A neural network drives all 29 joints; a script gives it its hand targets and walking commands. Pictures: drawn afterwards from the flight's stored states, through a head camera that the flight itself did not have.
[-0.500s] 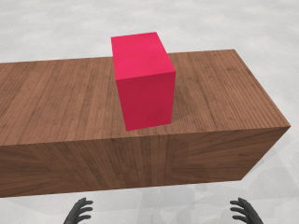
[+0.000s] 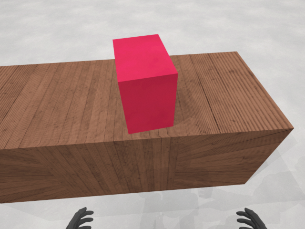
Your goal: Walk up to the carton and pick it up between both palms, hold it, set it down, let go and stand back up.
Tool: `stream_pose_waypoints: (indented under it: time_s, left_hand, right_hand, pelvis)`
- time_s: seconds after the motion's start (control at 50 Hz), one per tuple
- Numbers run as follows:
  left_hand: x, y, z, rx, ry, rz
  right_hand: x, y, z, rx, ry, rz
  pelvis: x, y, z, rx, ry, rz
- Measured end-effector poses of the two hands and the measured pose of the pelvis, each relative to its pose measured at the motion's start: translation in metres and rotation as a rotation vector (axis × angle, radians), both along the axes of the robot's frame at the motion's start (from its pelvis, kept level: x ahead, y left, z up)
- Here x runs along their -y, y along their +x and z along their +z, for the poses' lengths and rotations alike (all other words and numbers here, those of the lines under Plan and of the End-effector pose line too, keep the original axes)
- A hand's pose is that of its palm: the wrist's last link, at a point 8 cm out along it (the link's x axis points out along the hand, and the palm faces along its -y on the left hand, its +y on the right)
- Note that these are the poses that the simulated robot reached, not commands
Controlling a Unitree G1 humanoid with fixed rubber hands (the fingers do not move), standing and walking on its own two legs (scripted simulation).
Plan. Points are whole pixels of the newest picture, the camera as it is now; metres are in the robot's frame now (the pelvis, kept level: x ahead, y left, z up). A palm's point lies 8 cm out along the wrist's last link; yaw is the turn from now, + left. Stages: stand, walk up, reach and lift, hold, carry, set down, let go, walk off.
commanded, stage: stand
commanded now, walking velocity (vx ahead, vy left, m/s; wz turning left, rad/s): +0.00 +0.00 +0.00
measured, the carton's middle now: (143, 83) +0.67 +0.07 -0.02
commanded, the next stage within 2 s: walk up in 0.94 s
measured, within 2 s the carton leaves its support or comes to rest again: neither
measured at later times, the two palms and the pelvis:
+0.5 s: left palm out of the picture +0.10 +0.22 -0.10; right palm out of the picture +0.11 -0.22 -0.11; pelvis +0.00 +0.00 +0.00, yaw +0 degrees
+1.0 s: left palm out of the picture +0.09 +0.22 -0.12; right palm out of the picture +0.08 -0.24 -0.13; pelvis +0.02 -0.01 +0.00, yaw +0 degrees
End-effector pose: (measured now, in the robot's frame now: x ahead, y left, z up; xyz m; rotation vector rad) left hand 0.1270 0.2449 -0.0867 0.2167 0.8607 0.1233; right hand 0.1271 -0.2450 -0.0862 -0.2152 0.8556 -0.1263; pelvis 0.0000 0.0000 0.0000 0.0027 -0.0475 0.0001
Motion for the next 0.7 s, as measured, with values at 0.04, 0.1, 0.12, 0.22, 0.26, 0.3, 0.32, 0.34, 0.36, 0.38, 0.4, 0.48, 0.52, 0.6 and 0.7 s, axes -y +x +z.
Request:
stream_pose_waypoints:
  time_s: [0.04, 0.1, 0.12, 0.22, 0.26, 0.3, 0.32, 0.34, 0.36, 0.38, 0.4, 0.48, 0.52, 0.6, 0.7]
  left_hand:
    - [0.0, -0.001, 0.0, -0.002, 0.0, 0.0]
    - [0.0, -0.003, 0.0, -0.006, 0.0, -0.001]
    - [0.0, -0.004, -0.001, -0.007, 0.001, -0.001]
    - [-0.001, -0.007, -0.001, -0.013, 0.001, -0.002]
    - [-0.001, -0.008, -0.002, -0.02, 0.0, 0.0]
    - [0.002, -0.01, -0.004, -0.04, -0.01, 0.006]
    - [0.005, -0.011, -0.006, -0.05, -0.017, 0.006]
    - [0.008, -0.012, -0.007, -0.06, -0.023, 0.002]
    - [0.011, -0.013, -0.008, -0.069, -0.03, -0.002]
    - [0.014, -0.015, -0.009, -0.077, -0.036, -0.004]
    - [0.017, -0.016, -0.01, -0.084, -0.042, -0.005]
    - [0.024, -0.021, -0.014, -0.113, -0.052, -0.003]
    - [0.027, -0.023, -0.017, -0.127, -0.054, 0.002]
    - [0.028, -0.024, -0.021, -0.144, -0.057, 0.019]
    - [0.027, -0.023, -0.024, -0.154, -0.052, 0.035]
  right_hand:
    - [0.0, -0.002, 0.0, -0.002, 0.0, -0.001]
    - [0.0, -0.004, 0.0, -0.006, 0.0, -0.002]
    - [0.0, -0.005, -0.001, -0.007, -0.001, -0.003]
    - [0.001, -0.009, -0.001, -0.014, -0.001, -0.005]
    - [0.0, -0.011, -0.002, -0.022, 0.0, -0.008]
    - [-0.002, -0.012, -0.005, -0.043, 0.011, -0.015]
    - [-0.005, -0.013, -0.007, -0.052, 0.02, -0.016]
    - [-0.008, -0.013, -0.009, -0.059, 0.031, -0.015]
    - [-0.011, -0.013, -0.01, -0.066, 0.042, -0.014]
    - [-0.014, -0.012, -0.012, -0.072, 0.051, -0.012]
    - [-0.017, -0.012, -0.013, -0.077, 0.06, -0.01]
    - [-0.024, -0.013, -0.02, -0.103, 0.082, -0.005]
    - [-0.025, -0.015, -0.023, -0.119, 0.086, -0.008]
    - [-0.024, -0.021, -0.028, -0.153, 0.087, -0.019]
    - [-0.019, -0.027, -0.032, -0.188, 0.074, -0.039]
  pelvis:
    - [0.0, -0.001, 0.0, 0.0, 0.0, -0.001]
    - [0.0, -0.002, 0.0, 0.0, 0.0, -0.002]
    - [0.0, -0.002, 0.0, 0.0, 0.0, -0.002]
    - [-0.001, -0.003, 0.001, 0.0, 0.0, -0.004]
    - [-0.001, -0.004, 0.001, -0.001, 0.0, -0.004]
    - [-0.001, -0.004, 0.001, -0.004, 0.0, -0.006]
    - [-0.001, -0.004, 0.002, -0.007, 0.0, -0.006]
    - [-0.001, -0.004, 0.002, -0.01, 0.0, -0.005]
    - [-0.001, -0.005, 0.002, -0.013, 0.0, -0.004]
    - [0.0, -0.004, 0.002, -0.016, 0.0, -0.005]
    - [0.0, -0.004, 0.003, -0.02, 0.001, -0.006]
    - [0.001, -0.004, 0.003, -0.034, 0.002, -0.004]
    - [0.002, -0.003, 0.003, -0.038, 0.003, -0.006]
    - [0.003, 0.0, 0.003, -0.041, 0.004, -0.003]
    - [0.005, 0.005, 0.002, -0.038, 0.005, 0.0]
